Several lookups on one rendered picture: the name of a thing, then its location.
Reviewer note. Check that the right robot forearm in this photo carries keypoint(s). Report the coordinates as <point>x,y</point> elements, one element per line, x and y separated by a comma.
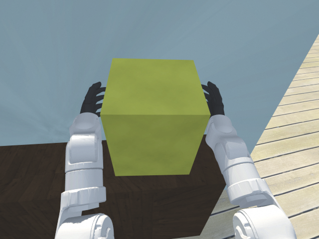
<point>244,184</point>

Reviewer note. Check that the left robot forearm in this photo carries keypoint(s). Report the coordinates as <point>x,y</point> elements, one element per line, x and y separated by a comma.
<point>84,188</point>

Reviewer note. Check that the carton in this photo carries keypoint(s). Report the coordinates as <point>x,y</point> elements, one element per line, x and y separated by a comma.
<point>154,115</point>

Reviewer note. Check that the pedestal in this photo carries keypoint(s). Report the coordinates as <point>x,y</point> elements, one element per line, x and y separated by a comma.
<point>32,178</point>

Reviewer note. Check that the left robot upper arm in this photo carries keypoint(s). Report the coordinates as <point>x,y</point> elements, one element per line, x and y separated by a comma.
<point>94,226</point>

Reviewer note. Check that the left robot hand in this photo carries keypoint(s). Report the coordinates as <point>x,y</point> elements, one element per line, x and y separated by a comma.
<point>89,104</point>

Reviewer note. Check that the right robot hand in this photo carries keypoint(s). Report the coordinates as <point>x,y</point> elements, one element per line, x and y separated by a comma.
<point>214,98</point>

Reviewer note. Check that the right robot upper arm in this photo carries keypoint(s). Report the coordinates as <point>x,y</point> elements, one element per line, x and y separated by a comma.
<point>262,222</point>

